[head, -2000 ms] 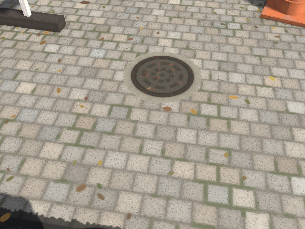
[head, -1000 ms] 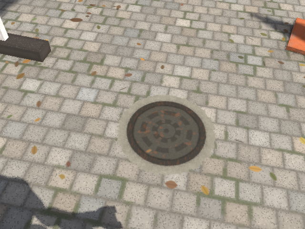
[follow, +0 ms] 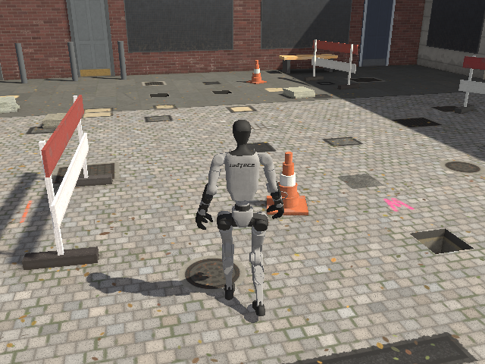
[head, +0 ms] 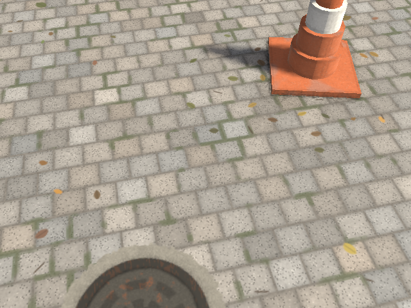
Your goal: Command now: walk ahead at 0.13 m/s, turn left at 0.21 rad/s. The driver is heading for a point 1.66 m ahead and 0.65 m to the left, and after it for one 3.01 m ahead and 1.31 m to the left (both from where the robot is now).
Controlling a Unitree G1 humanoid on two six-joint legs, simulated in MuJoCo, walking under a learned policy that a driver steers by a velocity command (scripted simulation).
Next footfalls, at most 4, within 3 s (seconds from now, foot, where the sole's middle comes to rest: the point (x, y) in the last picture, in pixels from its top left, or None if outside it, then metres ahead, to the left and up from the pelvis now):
0.36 right None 0.13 -0.13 -0.76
0.78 left None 0.03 0.12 -0.76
1.20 right None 0.15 -0.09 -0.76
2.76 right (165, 294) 0.49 0.17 -0.76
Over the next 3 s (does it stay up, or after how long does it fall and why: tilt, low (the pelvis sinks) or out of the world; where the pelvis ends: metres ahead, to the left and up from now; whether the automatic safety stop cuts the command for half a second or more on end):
stays up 0.38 0.19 0.02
